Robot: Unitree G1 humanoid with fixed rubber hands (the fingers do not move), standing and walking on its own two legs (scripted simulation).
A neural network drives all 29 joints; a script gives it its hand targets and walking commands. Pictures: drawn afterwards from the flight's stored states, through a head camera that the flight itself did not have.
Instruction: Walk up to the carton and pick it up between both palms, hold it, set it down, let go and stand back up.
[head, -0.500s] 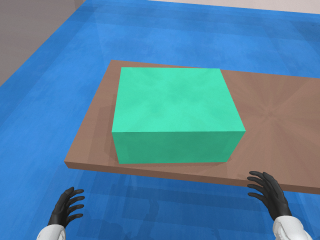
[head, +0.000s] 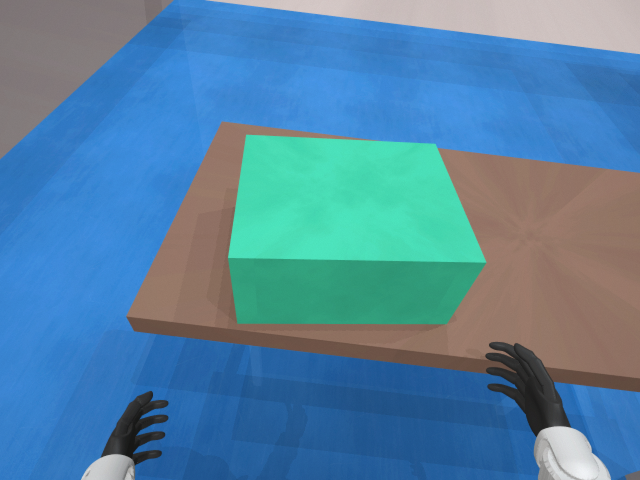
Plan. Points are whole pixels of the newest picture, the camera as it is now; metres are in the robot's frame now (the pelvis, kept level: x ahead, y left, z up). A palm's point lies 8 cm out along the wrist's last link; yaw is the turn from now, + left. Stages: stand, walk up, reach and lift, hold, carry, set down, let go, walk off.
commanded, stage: set down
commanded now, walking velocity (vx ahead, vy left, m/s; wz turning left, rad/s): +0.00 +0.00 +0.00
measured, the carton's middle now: (343, 227) +0.47 -0.03 +0.04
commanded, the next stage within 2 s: let go in 0.14 s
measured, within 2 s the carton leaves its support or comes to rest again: neither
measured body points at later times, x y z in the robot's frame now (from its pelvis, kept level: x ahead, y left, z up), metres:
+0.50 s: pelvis -0.01 +0.00 +0.00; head -0.01 +0.04 +0.45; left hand +0.16 +0.24 -0.10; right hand +0.20 -0.26 +0.01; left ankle +0.02 +0.16 -0.75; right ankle +0.01 -0.11 -0.74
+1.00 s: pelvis -0.02 -0.01 -0.01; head -0.02 -0.01 +0.44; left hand +0.09 +0.29 -0.11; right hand +0.20 -0.26 +0.01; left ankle -0.02 +0.15 -0.73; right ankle -0.02 -0.10 -0.75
